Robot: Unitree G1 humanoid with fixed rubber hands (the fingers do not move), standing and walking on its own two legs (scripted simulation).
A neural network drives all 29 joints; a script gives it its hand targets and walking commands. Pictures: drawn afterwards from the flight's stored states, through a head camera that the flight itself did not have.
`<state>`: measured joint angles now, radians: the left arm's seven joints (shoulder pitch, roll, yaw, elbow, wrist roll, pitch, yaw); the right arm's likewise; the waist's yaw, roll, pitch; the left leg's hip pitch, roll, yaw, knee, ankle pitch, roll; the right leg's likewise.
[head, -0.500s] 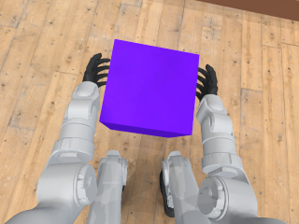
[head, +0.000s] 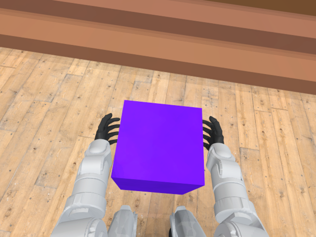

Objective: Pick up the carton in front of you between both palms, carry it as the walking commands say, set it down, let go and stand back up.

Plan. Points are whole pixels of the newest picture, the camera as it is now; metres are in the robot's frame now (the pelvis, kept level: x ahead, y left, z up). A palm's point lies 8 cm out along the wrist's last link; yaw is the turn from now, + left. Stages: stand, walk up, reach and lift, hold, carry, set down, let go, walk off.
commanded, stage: reach and lift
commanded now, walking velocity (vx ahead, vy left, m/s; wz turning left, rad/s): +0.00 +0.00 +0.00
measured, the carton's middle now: (156, 153) +0.37 +0.00 -0.11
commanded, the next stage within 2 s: hold in 1.58 s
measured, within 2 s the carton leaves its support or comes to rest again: neither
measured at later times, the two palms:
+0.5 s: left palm (84, 130) +0.33 +0.14 +0.12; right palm (241, 127) +0.34 -0.16 +0.12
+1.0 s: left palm (77, 126) +0.33 +0.15 +0.15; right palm (248, 122) +0.33 -0.15 +0.15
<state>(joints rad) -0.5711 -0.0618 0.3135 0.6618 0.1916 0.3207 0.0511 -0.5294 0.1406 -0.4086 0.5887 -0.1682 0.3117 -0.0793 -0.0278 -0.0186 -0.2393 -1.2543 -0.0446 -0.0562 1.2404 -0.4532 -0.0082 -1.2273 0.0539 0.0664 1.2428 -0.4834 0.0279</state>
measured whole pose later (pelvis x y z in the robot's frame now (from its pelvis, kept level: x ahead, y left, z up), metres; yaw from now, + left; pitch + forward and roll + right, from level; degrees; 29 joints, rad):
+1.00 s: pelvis +0.02 -0.01 +0.12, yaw +0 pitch -4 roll +0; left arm -0.35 -0.18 0.33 0.39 0.33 0.61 0.00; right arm -0.38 0.19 -0.35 0.42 -0.33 0.60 0.01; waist 0.00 -0.01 0.01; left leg -0.19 -0.02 -0.07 0.47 -0.20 -0.01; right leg -0.18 0.03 0.08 0.48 -0.23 0.01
